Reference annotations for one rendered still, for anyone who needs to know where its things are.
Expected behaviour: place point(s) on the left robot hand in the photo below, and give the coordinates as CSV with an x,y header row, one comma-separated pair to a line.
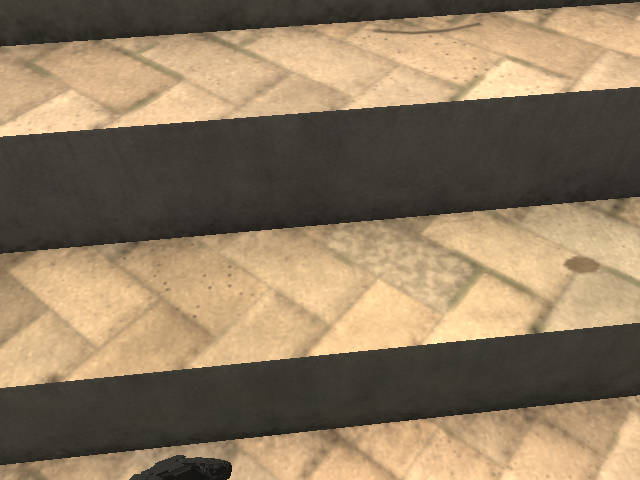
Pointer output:
x,y
180,468

